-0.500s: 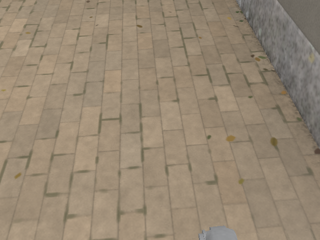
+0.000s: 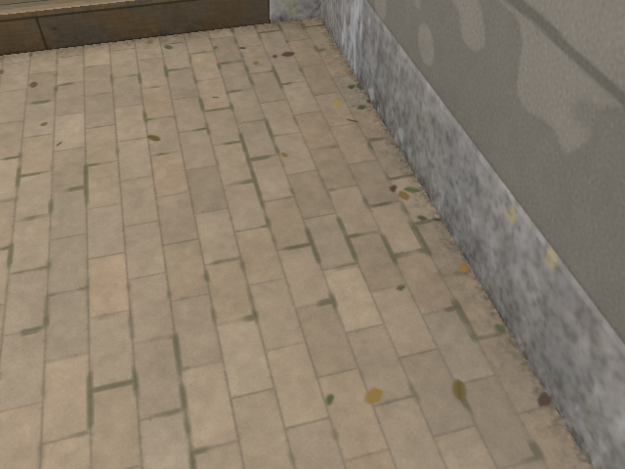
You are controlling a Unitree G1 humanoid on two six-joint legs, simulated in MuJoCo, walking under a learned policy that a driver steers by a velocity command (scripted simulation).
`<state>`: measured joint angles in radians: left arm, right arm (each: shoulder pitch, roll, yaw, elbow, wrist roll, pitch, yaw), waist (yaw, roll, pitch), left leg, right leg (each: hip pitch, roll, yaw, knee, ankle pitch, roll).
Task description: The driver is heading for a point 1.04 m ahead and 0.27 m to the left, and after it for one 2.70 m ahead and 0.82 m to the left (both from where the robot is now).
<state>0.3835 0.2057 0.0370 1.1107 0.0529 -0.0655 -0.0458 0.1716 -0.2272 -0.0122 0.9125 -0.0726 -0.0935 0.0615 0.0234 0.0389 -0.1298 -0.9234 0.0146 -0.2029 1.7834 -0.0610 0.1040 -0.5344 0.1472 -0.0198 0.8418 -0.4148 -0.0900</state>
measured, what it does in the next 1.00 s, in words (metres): climbs, turning left: left foot, then right foot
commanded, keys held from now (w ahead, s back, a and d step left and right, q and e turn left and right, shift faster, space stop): w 0.20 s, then w+q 0.80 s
